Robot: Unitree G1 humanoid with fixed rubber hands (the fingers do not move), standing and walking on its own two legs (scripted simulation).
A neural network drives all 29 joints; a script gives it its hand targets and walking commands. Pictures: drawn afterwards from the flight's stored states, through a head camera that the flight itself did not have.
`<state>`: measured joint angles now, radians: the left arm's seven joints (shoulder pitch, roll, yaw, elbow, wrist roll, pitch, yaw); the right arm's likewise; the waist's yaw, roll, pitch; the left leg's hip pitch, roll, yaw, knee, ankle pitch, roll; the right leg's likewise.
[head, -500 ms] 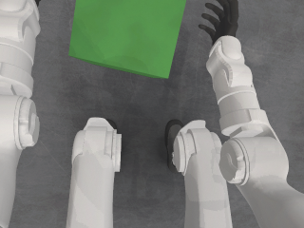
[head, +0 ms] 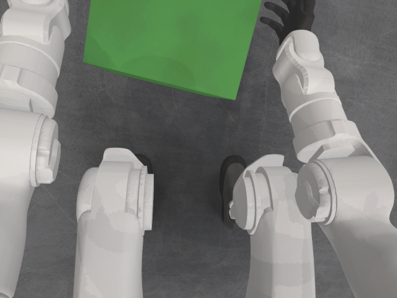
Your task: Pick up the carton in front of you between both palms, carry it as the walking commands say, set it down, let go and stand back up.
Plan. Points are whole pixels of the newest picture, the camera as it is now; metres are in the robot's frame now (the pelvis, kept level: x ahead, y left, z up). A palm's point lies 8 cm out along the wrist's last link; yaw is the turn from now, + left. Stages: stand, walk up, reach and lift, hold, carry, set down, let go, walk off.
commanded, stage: reach and lift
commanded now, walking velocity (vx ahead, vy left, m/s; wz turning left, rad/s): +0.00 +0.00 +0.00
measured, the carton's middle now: (174, 27) +0.52 +0.07 -0.25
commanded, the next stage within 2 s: none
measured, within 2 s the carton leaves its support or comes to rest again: leaves its support in 0.56 s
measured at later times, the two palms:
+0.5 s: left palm out of the picture +0.54 +0.21 -0.17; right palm (285, 25) +0.53 -0.09 -0.16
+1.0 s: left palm out of the picture +0.47 +0.22 -0.02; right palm (354, 3) +0.50 -0.07 +0.02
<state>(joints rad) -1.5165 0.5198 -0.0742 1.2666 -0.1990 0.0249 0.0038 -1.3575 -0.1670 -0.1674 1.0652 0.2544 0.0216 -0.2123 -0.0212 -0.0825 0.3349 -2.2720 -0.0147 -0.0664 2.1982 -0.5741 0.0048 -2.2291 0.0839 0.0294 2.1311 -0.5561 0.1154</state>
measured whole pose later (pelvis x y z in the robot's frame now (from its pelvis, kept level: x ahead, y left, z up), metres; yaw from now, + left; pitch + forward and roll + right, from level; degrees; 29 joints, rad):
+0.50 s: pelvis -0.01 +0.00 +0.00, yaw +1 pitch +37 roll -5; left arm -1.57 0.43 0.00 1.30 -0.03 0.15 -0.01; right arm -1.42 -0.07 -0.43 1.05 0.00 0.11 -0.20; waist -0.01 -0.04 0.31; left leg -2.30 -0.02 -0.06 2.19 -0.54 0.01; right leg -2.25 0.11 0.05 2.13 -0.54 0.13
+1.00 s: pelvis -0.01 -0.02 +0.07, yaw +6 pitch +40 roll -4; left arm -1.22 0.22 0.25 0.98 0.18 0.38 0.01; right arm -1.13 0.13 -0.62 0.70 -0.22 0.26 -0.16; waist -0.02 -0.05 -0.04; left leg -2.12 -0.12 -0.11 1.90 -0.47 -0.05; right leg -2.07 0.14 0.07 1.89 -0.52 0.08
